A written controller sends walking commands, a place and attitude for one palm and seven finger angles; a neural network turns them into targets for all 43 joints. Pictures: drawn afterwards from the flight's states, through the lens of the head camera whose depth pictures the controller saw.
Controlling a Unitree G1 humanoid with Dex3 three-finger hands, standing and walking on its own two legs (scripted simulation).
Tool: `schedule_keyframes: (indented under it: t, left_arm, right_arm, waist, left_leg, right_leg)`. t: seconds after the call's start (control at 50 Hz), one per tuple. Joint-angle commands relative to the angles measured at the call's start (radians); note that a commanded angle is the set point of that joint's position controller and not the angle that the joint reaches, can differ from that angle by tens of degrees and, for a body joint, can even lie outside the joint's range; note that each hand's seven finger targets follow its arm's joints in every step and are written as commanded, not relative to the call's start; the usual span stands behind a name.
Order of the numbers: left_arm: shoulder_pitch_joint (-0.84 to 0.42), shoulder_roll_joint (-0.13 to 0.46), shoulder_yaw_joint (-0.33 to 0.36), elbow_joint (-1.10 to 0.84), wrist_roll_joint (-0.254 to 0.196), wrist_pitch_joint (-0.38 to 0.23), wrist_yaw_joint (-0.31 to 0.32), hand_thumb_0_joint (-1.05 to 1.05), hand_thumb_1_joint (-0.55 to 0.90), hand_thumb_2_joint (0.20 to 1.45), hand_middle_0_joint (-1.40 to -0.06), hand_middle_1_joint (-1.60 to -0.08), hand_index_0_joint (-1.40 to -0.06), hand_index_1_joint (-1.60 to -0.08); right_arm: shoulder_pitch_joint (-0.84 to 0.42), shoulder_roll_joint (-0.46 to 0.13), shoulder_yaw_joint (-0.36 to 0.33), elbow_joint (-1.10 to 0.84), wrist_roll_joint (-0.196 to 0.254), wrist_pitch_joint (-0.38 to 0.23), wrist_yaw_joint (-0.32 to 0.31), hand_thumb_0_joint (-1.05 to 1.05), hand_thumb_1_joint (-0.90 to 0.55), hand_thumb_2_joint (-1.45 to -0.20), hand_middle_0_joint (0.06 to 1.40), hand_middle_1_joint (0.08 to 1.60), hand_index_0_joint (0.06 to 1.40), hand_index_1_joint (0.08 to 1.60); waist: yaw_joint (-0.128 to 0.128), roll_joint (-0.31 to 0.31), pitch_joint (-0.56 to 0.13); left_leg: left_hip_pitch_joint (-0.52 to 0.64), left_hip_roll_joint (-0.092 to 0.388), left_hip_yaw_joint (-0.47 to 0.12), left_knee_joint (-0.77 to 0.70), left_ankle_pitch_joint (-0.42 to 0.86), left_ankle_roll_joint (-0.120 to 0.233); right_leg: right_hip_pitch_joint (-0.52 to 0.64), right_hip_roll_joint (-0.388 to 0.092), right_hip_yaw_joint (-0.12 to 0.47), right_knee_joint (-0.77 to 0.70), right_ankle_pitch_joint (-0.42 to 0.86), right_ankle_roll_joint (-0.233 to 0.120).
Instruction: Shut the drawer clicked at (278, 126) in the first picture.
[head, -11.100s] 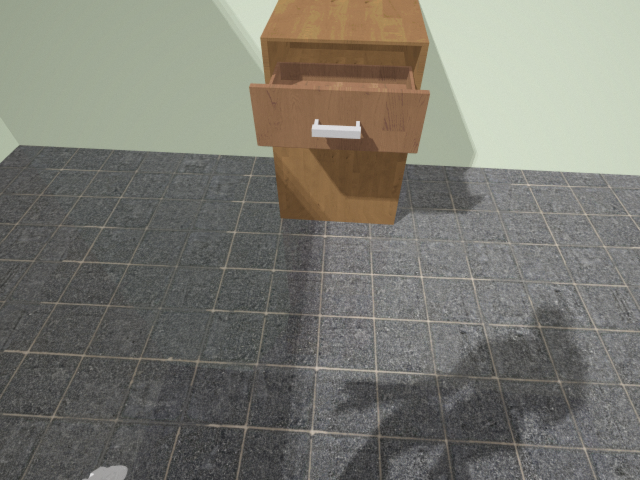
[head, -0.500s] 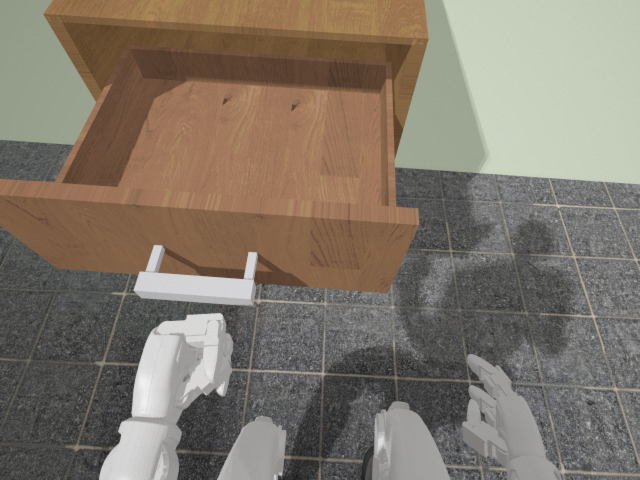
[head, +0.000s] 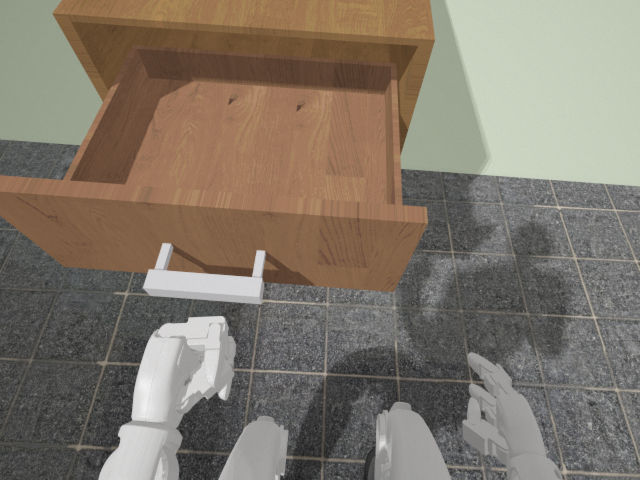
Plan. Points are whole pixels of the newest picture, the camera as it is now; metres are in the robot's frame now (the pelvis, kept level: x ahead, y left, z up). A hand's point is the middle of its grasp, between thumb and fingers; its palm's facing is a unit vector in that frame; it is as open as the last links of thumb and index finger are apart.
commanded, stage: push the drawer shut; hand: left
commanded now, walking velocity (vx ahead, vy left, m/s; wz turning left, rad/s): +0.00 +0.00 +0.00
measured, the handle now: (209, 270) +0.35 +0.15 +0.04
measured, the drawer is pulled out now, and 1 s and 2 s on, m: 0.28 0.21 0.07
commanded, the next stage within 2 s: none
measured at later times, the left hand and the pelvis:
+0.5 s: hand (229, 338) +0.27 +0.11 +0.03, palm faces -0.09 -1.00 -0.02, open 2.9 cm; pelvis -0.01 +0.00 +0.00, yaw +0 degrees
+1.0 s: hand (243, 280) +0.34 +0.11 +0.03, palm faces -0.08 -1.00 -0.04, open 3.1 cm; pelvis -0.02 +0.00 +0.01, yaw +1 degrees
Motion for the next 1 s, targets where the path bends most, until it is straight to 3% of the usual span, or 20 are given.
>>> schedule_keyframes:
  t: [0.0, 0.08, 0.1, 0.22, 0.34, 0.36, 0.42, 0.48, 0.56, 0.64, 0.68, 0.74, 0.78, 0.98]
  left_arm:
    - [-0.088, 0.048, 0.031, -0.19, 0.012, -0.066, 0.025, 0.0, 0.9, 0.9, -1.4, -1.6, -1.4, -1.6]
    - [-0.145, 0.056, 0.041, -0.164, 0.007, -0.069, 0.028, 0.0, 0.9, 0.9, -1.4, -1.6, -1.4, -1.6]
    - [-0.166, 0.045, 0.027, -0.166, 0.01, -0.068, 0.024, 0.0, 0.9, 0.9, -1.4, -1.6, -1.4, -1.6]
    - [-0.188, 0.042, 0.036, -0.105, -0.003, -0.034, 0.018, 0.0, 0.9, 0.9, -1.4, -1.6, -1.4, -1.6]
    - [-0.325, 0.04, 0.037, -0.081, -0.005, -0.049, 0.028, 0.0, 0.9, 0.9, -1.4, -1.6, -1.4, -1.6]
    - [-0.346, 0.043, 0.037, -0.087, -0.004, -0.056, 0.032, 0.0, 0.9, 0.9, -1.4, -1.6, -1.4, -1.6]
    - [-0.418, 0.027, 0.011, -0.057, 0.001, -0.067, 0.038, 0.0, 0.9, 0.9, -1.4, -1.6, -1.4, -1.6]
    - [-0.514, 0.065, 0.045, -0.026, 0.003, -0.08, 0.04, 0.0, 0.9, 0.9, -1.4, -1.6, -1.4, -1.6]
    - [-0.585, 0.042, 0.021, 0.021, 0.002, -0.07, 0.037, 0.0, 0.9, 0.9, -1.4, -1.6, -1.4, -1.6]
    - [-0.685, 0.058, 0.04, 0.08, -0.002, -0.056, 0.04, 0.0, 0.9, 0.9, -1.4, -1.6, -1.4, -1.6]
    - [-0.712, 0.072, 0.061, 0.13, -0.005, -0.05, 0.042, 0.0, 0.9, 0.9, -1.4, -1.6, -1.4, -1.6]
    - [-0.79, 0.062, 0.06, 0.155, -0.01, -0.052, 0.042, 0.0, 0.9, 0.9, -1.4, -1.6, -1.4, -1.6]
    - [-0.822, 0.08, 0.082, 0.196, -0.012, -0.053, 0.045, 0.0, 0.9, 0.9, -1.4, -1.6, -1.4, -1.6]
    - [-1.011, 0.09, 0.112, 0.337, -0.005, -0.089, 0.053, 0.0, 0.9, 0.9, -1.4, -1.6, -1.4, -1.6]
  right_arm:
    - [-0.018, -0.126, -0.052, -0.142, -0.004, -0.043, -0.015, 0.0, -0.9, -0.9, 0.2, 0.3, 0.2, 0.3]
    - [-0.019, -0.129, -0.05, -0.128, -0.005, -0.046, -0.017, 0.0, -0.9, -0.9, 0.2, 0.3, 0.2, 0.3]
    - [-0.017, -0.127, -0.049, -0.126, -0.005, -0.045, -0.015, 0.0, -0.9, -0.9, 0.2, 0.3, 0.2, 0.3]
    - [-0.009, -0.133, -0.05, -0.114, -0.001, -0.034, -0.013, 0.0, -0.9, -0.9, 0.2, 0.3, 0.2, 0.3]
    - [-0.011, -0.135, -0.049, -0.087, -0.002, -0.032, -0.016, 0.0, -0.9, -0.9, 0.2, 0.3, 0.2, 0.3]
    - [-0.014, -0.135, -0.049, -0.082, -0.003, -0.034, -0.016, 0.0, -0.9, -0.9, 0.2, 0.3, 0.2, 0.3]
    - [-0.012, -0.139, -0.048, -0.064, -0.005, -0.036, -0.017, 0.0, -0.9, -0.9, 0.2, 0.3, 0.2, 0.3]
    - [-0.016, -0.146, -0.049, -0.039, -0.007, -0.038, -0.024, 0.0, -0.9, -0.9, 0.2, 0.3, 0.2, 0.3]
    - [-0.02, -0.149, -0.047, -0.026, -0.003, -0.035, -0.022, 0.0, -0.9, -0.9, 0.2, 0.3, 0.2, 0.3]
    - [-0.02, -0.153, -0.043, -0.009, -0.001, -0.027, -0.025, 0.0, -0.9, -0.9, 0.2, 0.3, 0.2, 0.3]
    - [-0.016, -0.156, -0.043, -0.003, 0.0, -0.024, -0.028, 0.0, -0.9, -0.9, 0.2, 0.3, 0.2, 0.3]
    - [-0.011, -0.153, -0.04, 0.007, -0.001, -0.02, -0.026, 0.0, -0.9, -0.9, 0.2, 0.3, 0.2, 0.3]
    - [-0.006, -0.159, -0.04, 0.014, -0.001, -0.018, -0.027, 0.0, -0.9, -0.9, 0.2, 0.3, 0.2, 0.3]
    - [0.029, -0.165, -0.046, 0.048, -0.003, -0.007, -0.02, 0.0, -0.9, -0.9, 0.2, 0.3, 0.2, 0.3]
  waist:
    - [-0.028, -0.027, -0.275]
    - [-0.027, -0.014, -0.293]
    - [-0.026, 0.014, -0.301]
    - [-0.03, -0.022, -0.318]
    - [-0.045, -0.006, -0.309]
    - [-0.039, 0.02, -0.314]
    - [-0.062, 0.002, -0.303]
    - [-0.065, 0.0, -0.313]
    - [-0.066, 0.022, -0.325]
    - [-0.07, 0.016, -0.331]
    - [-0.076, -0.021, -0.329]
    - [-0.074, 0.025, -0.348]
    - [-0.082, -0.01, -0.347]
    - [-0.092, 0.027, -0.357]
  left_leg:
    - [0.079, -0.018, 0.011, -0.213, 0.32, 0.013]
    - [0.085, -0.019, 0.01, -0.213, 0.328, 0.013]
    - [0.102, -0.019, 0.011, -0.221, 0.336, 0.01]
    - [0.112, -0.016, 0.012, -0.23, 0.371, 0.011]
    - [0.121, -0.014, 0.006, -0.237, 0.358, 0.01]
    - [0.129, -0.014, 0.004, -0.242, 0.363, 0.006]
    - [0.131, -0.013, 0.0, -0.236, 0.352, 0.01]
    - [0.118, -0.015, 0.001, -0.232, 0.314, 0.013]
    - [0.143, -0.017, -0.004, -0.253, 0.29, 0.011]
    - [0.13, -0.021, -0.001, -0.264, 0.254, 0.013]
    - [0.112, -0.02, -0.001, -0.264, 0.246, 0.018]
    - [0.133, -0.024, 0.002, -0.278, 0.238, 0.014]
    - [0.125, -0.021, 0.001, -0.277, 0.242, 0.017]
    - [0.146, -0.02, 0.005, -0.297, 0.25, 0.011]
  right_leg:
    - [0.308, 0.046, -0.006, -0.147, 0.143, -0.051]
    - [0.311, 0.045, -0.005, -0.148, 0.146, -0.053]
    - [0.311, 0.044, -0.006, -0.15, 0.152, -0.054]
    - [0.346, 0.043, -0.01, -0.159, 0.2, -0.052]
    - [0.322, 0.042, -0.012, -0.161, 0.177, -0.052]
    - [0.316, 0.041, -0.013, -0.157, 0.174, -0.054]
    - [0.298, 0.041, -0.014, -0.164, 0.165, -0.051]
    - [0.29, 0.039, -0.008, -0.165, 0.131, -0.051]
    - [0.28, 0.037, -0.012, -0.171, 0.113, -0.051]
    - [0.294, 0.036, -0.006, -0.185, 0.089, -0.05]
    - [0.307, 0.038, -0.003, -0.194, 0.084, -0.047]
    - [0.309, 0.036, -0.001, -0.197, 0.083, -0.049]
    - [0.313, 0.039, -0.001, -0.199, 0.087, -0.047]
    - [0.304, 0.042, 0.0, -0.204, 0.1, -0.05]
